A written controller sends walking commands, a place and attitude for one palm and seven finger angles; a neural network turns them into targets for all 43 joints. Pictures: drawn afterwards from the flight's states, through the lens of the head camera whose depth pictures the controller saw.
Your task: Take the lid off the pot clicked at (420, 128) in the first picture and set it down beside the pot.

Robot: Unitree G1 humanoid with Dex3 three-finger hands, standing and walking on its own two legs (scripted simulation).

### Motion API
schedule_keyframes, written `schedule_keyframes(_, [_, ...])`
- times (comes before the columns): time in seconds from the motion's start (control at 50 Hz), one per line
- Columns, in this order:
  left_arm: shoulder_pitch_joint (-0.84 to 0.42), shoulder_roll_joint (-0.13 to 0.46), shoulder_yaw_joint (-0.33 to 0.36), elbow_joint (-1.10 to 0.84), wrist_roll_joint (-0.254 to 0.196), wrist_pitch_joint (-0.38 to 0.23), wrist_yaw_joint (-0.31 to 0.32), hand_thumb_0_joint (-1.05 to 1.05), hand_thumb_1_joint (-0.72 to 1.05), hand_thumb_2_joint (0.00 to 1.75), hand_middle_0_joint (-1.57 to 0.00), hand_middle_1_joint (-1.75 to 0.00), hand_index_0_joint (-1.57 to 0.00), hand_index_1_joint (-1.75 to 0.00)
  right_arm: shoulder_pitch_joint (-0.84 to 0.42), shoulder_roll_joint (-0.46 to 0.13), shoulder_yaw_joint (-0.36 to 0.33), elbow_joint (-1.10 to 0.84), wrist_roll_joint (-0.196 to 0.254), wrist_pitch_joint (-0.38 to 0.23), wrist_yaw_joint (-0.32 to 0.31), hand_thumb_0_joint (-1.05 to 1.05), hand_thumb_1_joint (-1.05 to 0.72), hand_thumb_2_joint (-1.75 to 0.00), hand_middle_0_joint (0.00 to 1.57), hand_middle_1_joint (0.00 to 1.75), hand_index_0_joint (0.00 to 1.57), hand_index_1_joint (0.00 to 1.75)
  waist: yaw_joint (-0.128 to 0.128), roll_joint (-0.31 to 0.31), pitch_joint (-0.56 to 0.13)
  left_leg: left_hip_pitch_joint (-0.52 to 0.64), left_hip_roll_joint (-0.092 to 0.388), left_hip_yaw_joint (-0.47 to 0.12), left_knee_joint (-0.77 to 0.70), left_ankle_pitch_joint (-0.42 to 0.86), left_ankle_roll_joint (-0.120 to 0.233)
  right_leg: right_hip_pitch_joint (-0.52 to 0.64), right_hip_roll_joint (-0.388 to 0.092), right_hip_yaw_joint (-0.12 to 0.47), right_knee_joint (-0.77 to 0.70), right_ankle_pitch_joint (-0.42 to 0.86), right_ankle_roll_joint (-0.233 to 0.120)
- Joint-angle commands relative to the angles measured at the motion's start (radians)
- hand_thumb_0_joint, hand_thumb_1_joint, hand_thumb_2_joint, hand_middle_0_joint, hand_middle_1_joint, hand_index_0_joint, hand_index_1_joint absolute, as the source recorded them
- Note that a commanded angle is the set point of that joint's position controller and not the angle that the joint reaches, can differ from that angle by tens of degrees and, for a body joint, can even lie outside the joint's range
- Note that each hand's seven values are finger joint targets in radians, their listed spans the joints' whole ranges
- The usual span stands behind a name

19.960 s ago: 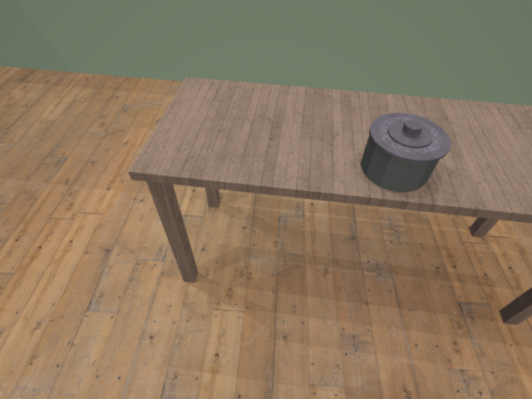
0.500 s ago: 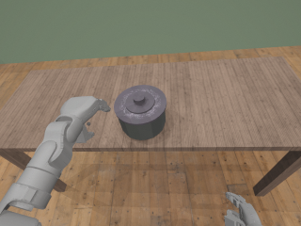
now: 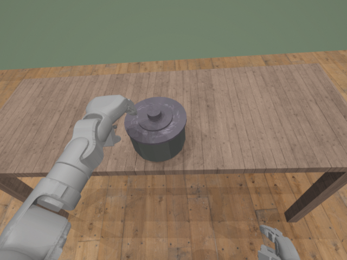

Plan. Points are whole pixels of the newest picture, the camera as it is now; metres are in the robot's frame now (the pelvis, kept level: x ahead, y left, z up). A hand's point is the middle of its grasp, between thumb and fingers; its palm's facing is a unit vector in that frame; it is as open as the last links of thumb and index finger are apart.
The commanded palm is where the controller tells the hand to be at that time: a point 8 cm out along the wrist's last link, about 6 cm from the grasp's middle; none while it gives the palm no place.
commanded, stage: move the open hand above the knob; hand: left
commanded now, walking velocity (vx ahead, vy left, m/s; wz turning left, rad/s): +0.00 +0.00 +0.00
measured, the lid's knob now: (154, 112) +0.51 +0.08 +0.03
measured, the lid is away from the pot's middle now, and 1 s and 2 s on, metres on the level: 0.00 0.00 0.00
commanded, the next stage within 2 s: lower the open fingers around the knob in 1.18 s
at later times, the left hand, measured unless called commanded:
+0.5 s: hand (148, 104) +0.48 +0.08 +0.09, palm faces -0.31 -0.05 -0.95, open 10.1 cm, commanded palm +0.48 +0.08 +0.16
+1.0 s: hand (144, 105) +0.48 +0.09 +0.09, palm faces -0.33 -0.06 -0.94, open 10.1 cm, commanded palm +0.48 +0.09 +0.16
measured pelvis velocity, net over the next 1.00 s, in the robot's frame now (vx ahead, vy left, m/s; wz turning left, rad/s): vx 0.01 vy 0.00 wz -0.03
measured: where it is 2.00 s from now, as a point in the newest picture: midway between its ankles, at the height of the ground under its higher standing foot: outside the picture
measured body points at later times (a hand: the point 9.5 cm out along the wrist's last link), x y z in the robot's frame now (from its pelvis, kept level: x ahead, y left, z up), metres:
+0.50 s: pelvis +0.00 +0.01 +0.00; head +0.05 -0.03 +0.45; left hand +0.49 +0.08 +0.15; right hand +0.06 -0.25 -0.15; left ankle +0.02 +0.11 -0.74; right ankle -0.05 -0.11 -0.74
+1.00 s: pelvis +0.01 +0.00 +0.00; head +0.05 -0.03 +0.45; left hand +0.49 +0.09 +0.14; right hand +0.08 -0.26 -0.14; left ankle +0.02 +0.11 -0.74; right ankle -0.05 -0.11 -0.74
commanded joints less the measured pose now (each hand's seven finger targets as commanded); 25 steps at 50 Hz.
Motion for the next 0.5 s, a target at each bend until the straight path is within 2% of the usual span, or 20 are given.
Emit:
schedule_keyframes(0.0, [-0.566, 0.166, 0.086, -0.176, 0.02, 0.005, 0.052, 0.0, -0.27, 1.36, -0.82, -0.08, -0.82, -0.08, -0.059, -0.099, -0.042, -0.124, 0.001, -0.038, -0.003, 0.0, -0.9, -0.9, 0.2, 0.3, 0.2, 0.3, -0.03, -0.065, -0.412, 0.315, -0.028, -0.051, 0.021, 0.347, 0.043, -0.011, 0.039, 0.01, -0.025, 0.455, -0.023])
schedule_keyframes(0.02, [-0.553, 0.186, 0.115, -0.152, 0.016, 0.001, 0.052, 0.0, -0.27, 1.36, -0.82, -0.08, -0.82, -0.08, -0.054, -0.1, -0.042, -0.126, -0.003, -0.041, -0.004, 0.0, -0.9, -0.9, 0.2, 0.3, 0.2, 0.3, -0.026, -0.107, -0.412, 0.294, -0.028, -0.049, 0.028, 0.346, 0.048, 0.009, 0.038, 0.015, -0.031, 0.473, -0.023])
schedule_keyframes(0.04, [-0.539, 0.189, 0.117, -0.086, 0.018, 0.004, 0.055, 0.0, -0.27, 1.36, -0.82, -0.08, -0.82, -0.08, -0.043, -0.104, -0.039, -0.114, -0.001, -0.038, -0.006, 0.0, -0.9, -0.9, 0.2, 0.3, 0.2, 0.3, -0.028, -0.104, -0.398, 0.281, -0.028, -0.045, 0.022, 0.338, 0.046, 0.006, 0.039, 0.014, -0.027, 0.468, -0.021])
schedule_keyframes(0.06, [-0.558, 0.126, 0.065, -0.032, 0.021, 0.012, 0.055, 0.0, -0.27, 1.36, -0.82, -0.08, -0.82, -0.08, -0.037, -0.099, -0.036, -0.104, 0.002, -0.034, -0.006, 0.0, -0.9, -0.9, 0.2, 0.3, 0.2, 0.3, -0.037, -0.11, -0.376, 0.269, -0.028, -0.043, 0.017, 0.318, 0.042, -0.02, 0.041, 0.006, -0.026, 0.448, -0.019])
schedule_keyframes(0.1, [-0.629, 0.085, 0.033, 0.059, 0.027, 0.029, 0.061, 0.0, -0.27, 1.36, -0.82, -0.08, -0.82, -0.08, -0.017, -0.101, -0.04, -0.082, 0.003, -0.027, -0.008, 0.0, -0.9, -0.9, 0.2, 0.3, 0.2, 0.3, -0.05, -0.133, -0.331, 0.245, -0.025, -0.039, 0.007, 0.266, 0.04, -0.062, 0.044, 0.0, -0.035, 0.396, -0.019])
schedule_keyframes(0.12, [-0.677, 0.128, 0.076, 0.032, 0.026, 0.021, 0.065, 0.0, -0.27, 1.36, -0.82, -0.08, -0.82, -0.08, -0.011, -0.106, -0.045, -0.08, -0.002, -0.03, -0.01, 0.0, -0.9, -0.9, 0.2, 0.3, 0.2, 0.3, -0.046, -0.132, -0.364, 0.252, -0.021, -0.041, 0.008, 0.272, 0.043, -0.041, 0.04, 0.006, -0.036, 0.403, -0.023])
schedule_keyframes(0.16, [-0.742, 0.101, 0.048, 0.006, 0.027, 0.014, 0.072, 0.0, -0.27, 1.36, -0.82, -0.08, -0.82, -0.08, -0.011, -0.099, -0.046, -0.084, -0.006, -0.041, -0.012, 0.0, -0.9, -0.9, 0.2, 0.3, 0.2, 0.3, -0.05, -0.086, -0.438, 0.307, -0.026, -0.049, 0.014, 0.307, 0.045, -0.033, 0.041, 0.009, -0.026, 0.425, -0.024])
schedule_keyframes(0.18, [-0.767, 0.085, 0.036, 0.022, 0.031, 0.015, 0.077, 0.0, -0.27, 1.36, -0.82, -0.08, -0.82, -0.08, 0.0, -0.098, -0.047, -0.075, -0.008, -0.042, -0.012, 0.0, -0.9, -0.9, 0.2, 0.3, 0.2, 0.3, -0.056, -0.067, -0.439, 0.319, -0.023, -0.053, 0.015, 0.32, 0.042, -0.051, 0.044, 0.005, -0.022, 0.422, -0.026])
schedule_keyframes(0.2, [-0.764, 0.065, 0.03, 0.081, 0.037, 0.02, 0.081, 0.0, -0.27, 1.36, -0.82, -0.08, -0.82, -0.08, 0.017, -0.098, -0.049, -0.061, -0.009, -0.042, -0.012, 0.0, -0.9, -0.9, 0.2, 0.3, 0.2, 0.3, -0.06, -0.092, -0.438, 0.324, -0.02, -0.055, 0.02, 0.341, 0.042, -0.067, 0.049, 0.0, -0.019, 0.427, -0.026])
schedule_keyframes(0.22, [-0.764, 0.093, 0.07, 0.108, 0.032, 0.017, 0.085, 0.0, -0.27, 1.36, -0.82, -0.08, -0.82, -0.08, 0.034, -0.101, -0.051, -0.055, -0.014, -0.045, -0.012, 0.0, -0.9, -0.9, 0.2, 0.3, 0.2, 0.3, -0.054, -0.138, -0.438, 0.296, -0.019, -0.053, 0.023, 0.348, 0.046, -0.043, 0.046, 0.003, -0.024, 0.449, -0.026])
schedule_keyframes(0.24, [-0.763, 0.095, 0.071, 0.144, 0.034, 0.022, 0.091, 0.0, -0.27, 1.36, -0.82, -0.08, -0.82, -0.08, 0.038, -0.104, -0.051, -0.05, -0.017, -0.045, -0.015, 0.0, -0.9, -0.9, 0.2, 0.3, 0.2, 0.3, -0.054, -0.136, -0.432, 0.283, -0.02, -0.042, 0.018, 0.335, 0.047, -0.035, 0.046, 0.007, -0.024, 0.459, -0.023])
schedule_keyframes(0.28, [-0.771, 0.021, 0.016, 0.237, 0.039, 0.041, 0.099, 0.0, -0.27, 1.36, -0.82, -0.08, -0.82, -0.08, 0.046, -0.102, -0.049, -0.034, -0.013, -0.043, -0.014, 0.0, -0.9, -0.9, 0.2, 0.3, 0.2, 0.3, -0.065, -0.141, -0.389, 0.257, -0.019, -0.039, 0.011, 0.313, 0.042, -0.072, 0.049, 0.0, -0.023, 0.435, -0.022])
schedule_keyframes(0.3, [-0.792, 0.017, 0.018, 0.274, 0.039, 0.053, 0.105, 0.0, -0.27, 1.36, -0.82, -0.08, -0.82, -0.08, 0.058, -0.105, -0.051, -0.024, -0.014, -0.045, -0.015, 0.0, -0.9, -0.9, 0.2, 0.3, 0.2, 0.3, -0.067, -0.141, -0.372, 0.241, -0.019, -0.036, 0.006, 0.292, 0.042, -0.081, 0.05, 0.001, -0.028, 0.422, -0.021])
schedule_keyframes(0.32, [-0.809, 0.043, 0.05, 0.295, 0.036, 0.055, 0.109, 0.0, -0.27, 1.36, -0.82, -0.08, -0.82, -0.08, 0.068, -0.11, -0.052, -0.018, -0.017, -0.047, -0.018, 0.0, -0.9, -0.9, 0.2, 0.3, 0.2, 0.3, -0.069, -0.183, -0.379, 0.225, -0.018, -0.037, 0.007, 0.288, 0.045, -0.063, 0.048, 0.005, -0.032, 0.428, -0.022])
schedule_keyframes(0.34, [-0.889, 0.054, 0.044, 0.238, 0.038, 0.052, 0.113, 0.0, -0.27, 1.36, -0.82, -0.08, -0.82, -0.08, 0.065, -0.113, -0.053, -0.021, -0.018, -0.052, -0.02, 0.0, -0.9, -0.9, 0.2, 0.3, 0.2, 0.3, -0.072, -0.144, -0.427, 0.248, -0.019, -0.035, 0.004, 0.288, 0.045, -0.05, 0.046, 0.013, -0.028, 0.44, -0.02])
schedule_keyframes(0.36, [-0.923, 0.031, 0.028, 0.229, 0.038, 0.048, 0.119, 0.0, -0.27, 1.36, -0.82, -0.08, -0.82, -0.08, 0.069, -0.106, -0.056, -0.023, -0.02, -0.063, -0.023, 0.0, -0.9, -0.9, 0.2, 0.3, 0.2, 0.3, -0.077, -0.107, -0.455, 0.28, -0.022, -0.039, 0.011, 0.304, 0.046, -0.061, 0.047, 0.011, -0.025, 0.444, -0.022])
schedule_keyframes(0.4, [-0.921, -0.001, 0.005, 0.319, 0.049, 0.062, 0.122, 0.0, -0.27, 1.36, -0.82, -0.08, -0.82, -0.08, 0.096, -0.107, -0.059, 0.0, -0.021, -0.068, -0.026, 0.0, -0.9, -0.9, 0.2, 0.3, 0.2, 0.3, -0.092, -0.124, -0.432, 0.275, -0.018, -0.041, 0.016, 0.312, 0.046, -0.094, 0.053, 0.009, -0.026, 0.434, -0.022])
schedule_keyframes(0.42, [-0.929, 0.037, 0.052, 0.324, 0.039, 0.061, 0.126, 0.0, -0.27, 1.36, -0.82, -0.08, -0.82, -0.08, 0.109, -0.111, -0.06, 0.005, -0.024, -0.073, -0.029, 0.0, -0.9, -0.9, 0.2, 0.3, 0.2, 0.3, -0.087, -0.163, -0.438, 0.249, -0.019, -0.039, 0.017, 0.314, 0.051, -0.062, 0.05, 0.015, -0.031, 0.461, -0.02])
schedule_keyframes(0.44, [-0.921, 0.062, 0.069, 0.365, 0.04, 0.068, 0.13, 0.0, -0.27, 1.36, -0.82, -0.08, -0.82, -0.08, 0.112, -0.118, -0.057, 0.008, -0.026, -0.078, -0.033, 0.0, -0.9, -0.9, 0.2, 0.3, 0.2, 0.3, -0.084, -0.166, -0.443, 0.232, -0.022, -0.032, 0.014, 0.296, 0.051, -0.047, 0.049, 0.021, -0.031, 0.469, -0.017])
schedule_keyframes(0.48, [-0.935, 0.048, 0.05, 0.395, 0.05, 0.084, 0.137, 0.0, -0.27, 1.36, -0.82, -0.08, -0.82, -0.08, 0.117, -0.116, -0.056, 0.015, -0.023, -0.082, -0.038, 0.0, -0.9, -0.9, 0.2, 0.3, 0.2, 0.3, -0.09, -0.163, -0.446, 0.222, -0.021, -0.023, 0.01, 0.292, 0.051, -0.05, 0.048, 0.025, -0.029, 0.478, -0.014])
